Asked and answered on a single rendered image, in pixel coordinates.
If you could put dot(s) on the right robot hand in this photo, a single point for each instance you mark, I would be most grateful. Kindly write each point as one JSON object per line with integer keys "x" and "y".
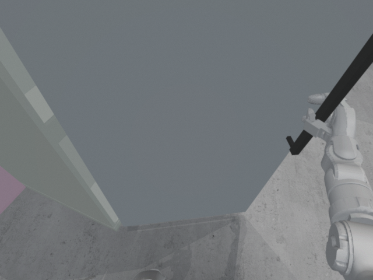
{"x": 342, "y": 122}

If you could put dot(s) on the right robot upper arm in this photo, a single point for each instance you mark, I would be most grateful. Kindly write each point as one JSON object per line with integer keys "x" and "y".
{"x": 349, "y": 249}

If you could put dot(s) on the robot right forearm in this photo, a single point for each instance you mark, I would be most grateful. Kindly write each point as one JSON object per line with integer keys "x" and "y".
{"x": 348, "y": 190}

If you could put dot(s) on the fridge door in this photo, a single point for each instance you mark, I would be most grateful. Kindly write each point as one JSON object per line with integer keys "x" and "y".
{"x": 180, "y": 109}

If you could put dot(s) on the handle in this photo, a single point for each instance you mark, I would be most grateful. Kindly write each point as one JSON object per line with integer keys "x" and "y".
{"x": 354, "y": 72}

